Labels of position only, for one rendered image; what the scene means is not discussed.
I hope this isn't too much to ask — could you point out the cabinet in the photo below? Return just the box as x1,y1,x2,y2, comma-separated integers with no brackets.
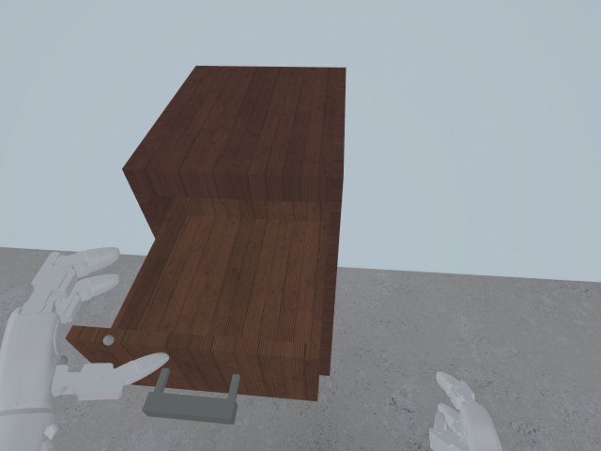
122,66,346,376

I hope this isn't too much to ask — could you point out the handle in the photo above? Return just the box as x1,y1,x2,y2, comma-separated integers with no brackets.
142,368,240,425

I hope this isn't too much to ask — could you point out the drawer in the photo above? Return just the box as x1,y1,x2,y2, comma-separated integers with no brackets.
66,196,329,401

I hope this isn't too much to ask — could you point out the left robot forearm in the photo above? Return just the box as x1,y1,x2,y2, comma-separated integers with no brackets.
0,408,60,451

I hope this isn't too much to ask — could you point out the robot left hand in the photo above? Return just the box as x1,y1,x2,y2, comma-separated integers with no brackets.
0,247,169,412

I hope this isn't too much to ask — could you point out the robot right hand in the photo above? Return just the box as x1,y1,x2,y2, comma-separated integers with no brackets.
429,371,502,451

